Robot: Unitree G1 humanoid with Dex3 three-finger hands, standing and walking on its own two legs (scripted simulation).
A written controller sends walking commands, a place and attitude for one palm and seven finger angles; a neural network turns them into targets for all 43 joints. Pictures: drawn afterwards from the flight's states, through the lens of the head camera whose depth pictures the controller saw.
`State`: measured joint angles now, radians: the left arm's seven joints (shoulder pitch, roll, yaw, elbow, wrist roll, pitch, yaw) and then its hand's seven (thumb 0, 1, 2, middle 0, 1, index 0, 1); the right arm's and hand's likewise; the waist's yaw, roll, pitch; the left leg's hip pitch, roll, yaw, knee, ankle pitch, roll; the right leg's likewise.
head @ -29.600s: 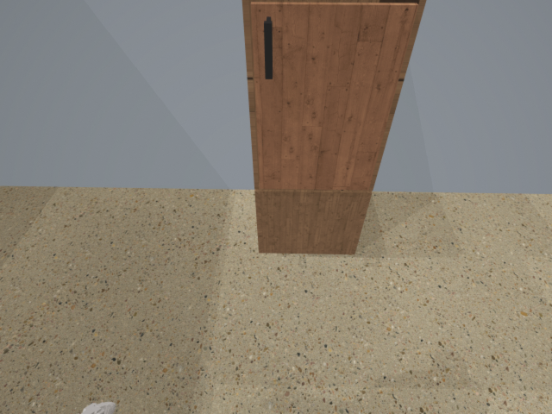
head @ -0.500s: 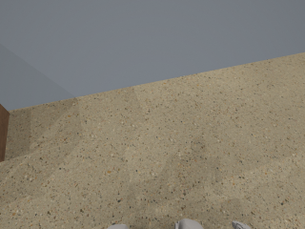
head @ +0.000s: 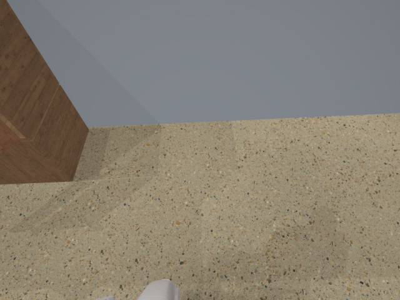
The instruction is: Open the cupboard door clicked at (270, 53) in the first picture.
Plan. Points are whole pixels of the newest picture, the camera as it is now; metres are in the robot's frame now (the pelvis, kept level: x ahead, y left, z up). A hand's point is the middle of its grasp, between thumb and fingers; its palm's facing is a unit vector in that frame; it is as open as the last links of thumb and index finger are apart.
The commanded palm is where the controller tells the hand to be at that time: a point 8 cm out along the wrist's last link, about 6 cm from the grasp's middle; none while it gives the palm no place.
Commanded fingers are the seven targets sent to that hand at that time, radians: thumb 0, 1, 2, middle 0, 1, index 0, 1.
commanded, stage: turn to face it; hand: left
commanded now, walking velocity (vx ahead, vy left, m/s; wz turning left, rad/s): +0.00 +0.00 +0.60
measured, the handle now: out of the picture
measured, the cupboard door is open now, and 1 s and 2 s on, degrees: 43 43 43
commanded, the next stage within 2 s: take the last steps up to it in 1.24 s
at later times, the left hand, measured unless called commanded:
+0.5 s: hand out of the picture +0.08 +0.26 -0.16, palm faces +0.31 -0.92 -0.25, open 7.4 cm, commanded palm none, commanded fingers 0.00 0.90 0.90 -0.20 -0.30 -0.20 -0.30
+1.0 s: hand out of the picture -0.03 +0.19 -0.19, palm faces +0.60 -0.77 -0.22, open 7.3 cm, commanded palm none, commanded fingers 0.00 0.90 0.90 -0.20 -0.30 -0.20 -0.30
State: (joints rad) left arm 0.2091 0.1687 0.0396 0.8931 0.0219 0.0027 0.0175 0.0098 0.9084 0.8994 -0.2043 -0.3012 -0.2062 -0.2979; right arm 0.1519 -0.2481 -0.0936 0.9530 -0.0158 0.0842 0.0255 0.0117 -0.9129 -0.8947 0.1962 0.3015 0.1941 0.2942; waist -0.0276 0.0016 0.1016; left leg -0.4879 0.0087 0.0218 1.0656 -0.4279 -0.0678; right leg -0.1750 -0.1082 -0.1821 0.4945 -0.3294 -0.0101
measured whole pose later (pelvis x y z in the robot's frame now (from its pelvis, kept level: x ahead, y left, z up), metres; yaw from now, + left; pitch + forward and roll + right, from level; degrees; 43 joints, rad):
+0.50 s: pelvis +0.03 +0.02 +0.00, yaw +16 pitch +1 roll -1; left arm 0.13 0.24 0.08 0.88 0.02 0.05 0.00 0.01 0.91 0.90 -0.20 -0.30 -0.20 -0.30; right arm 0.17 -0.21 -0.06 0.93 -0.03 0.03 0.00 0.01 -0.91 -0.89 0.20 0.30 0.20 0.30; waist -0.01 0.00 0.08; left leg -0.27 -0.03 -0.05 0.50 -0.26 0.03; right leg -0.46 -0.08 0.00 0.94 -0.41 0.10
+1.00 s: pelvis +0.06 +0.01 -0.02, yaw +35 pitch +0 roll +1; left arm 0.27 0.21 0.06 0.93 0.02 0.00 0.01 0.01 0.91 0.90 -0.21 -0.30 -0.21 -0.30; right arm 0.11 -0.24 -0.07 0.94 -0.01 0.06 0.03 0.01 -0.91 -0.89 0.19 0.30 0.19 0.29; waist 0.01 -0.04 0.10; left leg -0.31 0.01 0.10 0.61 -0.31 -0.03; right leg -0.19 -0.17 -0.26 0.63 -0.40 0.04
